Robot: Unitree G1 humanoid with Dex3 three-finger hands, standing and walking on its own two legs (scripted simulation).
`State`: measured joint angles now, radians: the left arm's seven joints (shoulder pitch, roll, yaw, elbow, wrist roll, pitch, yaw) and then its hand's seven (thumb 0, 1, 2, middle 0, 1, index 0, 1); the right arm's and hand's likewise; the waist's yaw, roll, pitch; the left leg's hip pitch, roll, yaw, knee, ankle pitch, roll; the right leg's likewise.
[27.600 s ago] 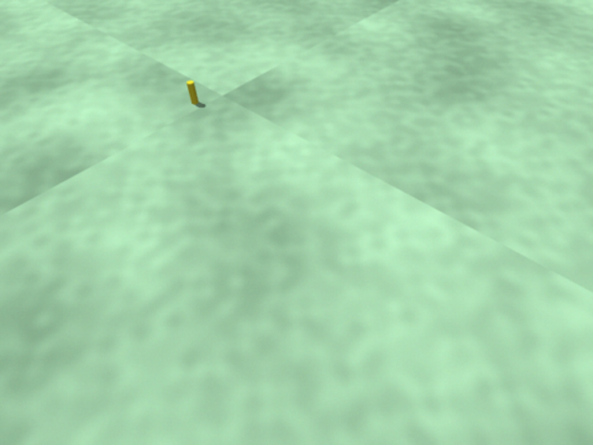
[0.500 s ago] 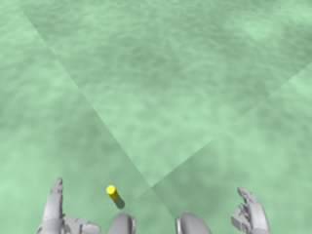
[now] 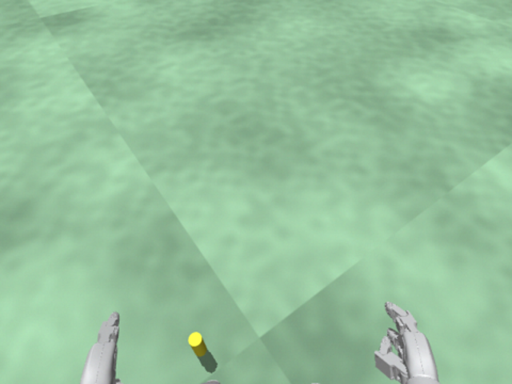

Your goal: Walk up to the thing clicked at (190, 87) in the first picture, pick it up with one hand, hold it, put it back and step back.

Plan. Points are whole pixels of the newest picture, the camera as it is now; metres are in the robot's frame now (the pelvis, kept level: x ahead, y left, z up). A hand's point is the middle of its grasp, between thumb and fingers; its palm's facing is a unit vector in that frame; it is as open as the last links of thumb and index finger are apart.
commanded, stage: home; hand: left
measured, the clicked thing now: (197, 344) +0.35 +0.20 -0.65
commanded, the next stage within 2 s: stand in 1.40 s
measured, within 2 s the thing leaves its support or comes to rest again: neither
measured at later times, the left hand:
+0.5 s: hand (152, 377) +0.16 +0.17 -0.05, palm faces +0.09 -0.95 -0.28, open 17.6 cm
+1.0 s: hand (150, 374) +0.16 +0.17 -0.05, palm faces +0.10 -0.96 -0.28, open 17.6 cm
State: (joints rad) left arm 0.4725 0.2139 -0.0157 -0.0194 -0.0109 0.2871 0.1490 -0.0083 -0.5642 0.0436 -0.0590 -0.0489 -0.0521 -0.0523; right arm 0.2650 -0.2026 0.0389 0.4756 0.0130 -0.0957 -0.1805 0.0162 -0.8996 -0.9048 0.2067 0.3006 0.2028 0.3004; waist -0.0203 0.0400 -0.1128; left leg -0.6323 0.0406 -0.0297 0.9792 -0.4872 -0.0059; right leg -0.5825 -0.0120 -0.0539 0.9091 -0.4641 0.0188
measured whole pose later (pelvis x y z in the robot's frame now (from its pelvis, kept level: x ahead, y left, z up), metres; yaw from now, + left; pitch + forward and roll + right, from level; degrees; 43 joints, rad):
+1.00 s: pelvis -0.01 -0.01 +0.00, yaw +0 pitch +7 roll -2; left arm 0.45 0.20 -0.01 0.02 -0.01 0.27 0.13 -0.01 -0.58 0.03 -0.06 -0.05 -0.05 -0.05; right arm 0.27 -0.20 0.04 0.51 0.01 -0.12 -0.18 0.02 -0.90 -0.90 0.21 0.30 0.20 0.30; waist -0.02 0.04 -0.10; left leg -0.60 0.05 -0.03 0.94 -0.46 -0.02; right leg -0.56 -0.01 -0.05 0.89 -0.45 0.01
